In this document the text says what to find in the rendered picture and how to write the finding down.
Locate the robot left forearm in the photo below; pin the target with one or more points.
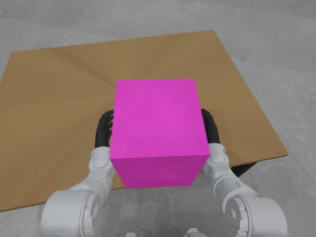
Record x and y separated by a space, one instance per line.
100 177

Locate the robot right forearm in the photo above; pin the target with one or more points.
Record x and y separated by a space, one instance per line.
222 181

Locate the right robot hand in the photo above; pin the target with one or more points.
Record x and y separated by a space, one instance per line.
210 127

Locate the right robot shin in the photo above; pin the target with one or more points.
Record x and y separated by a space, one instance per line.
192 230

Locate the table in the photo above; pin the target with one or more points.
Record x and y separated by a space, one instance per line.
52 99

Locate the robot right upper arm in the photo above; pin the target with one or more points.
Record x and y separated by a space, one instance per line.
247 216

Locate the left robot hand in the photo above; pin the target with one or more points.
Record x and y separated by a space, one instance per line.
103 132

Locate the carton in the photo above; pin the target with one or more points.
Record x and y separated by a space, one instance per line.
158 135

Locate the robot left upper arm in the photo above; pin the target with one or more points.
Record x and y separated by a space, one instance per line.
72 213

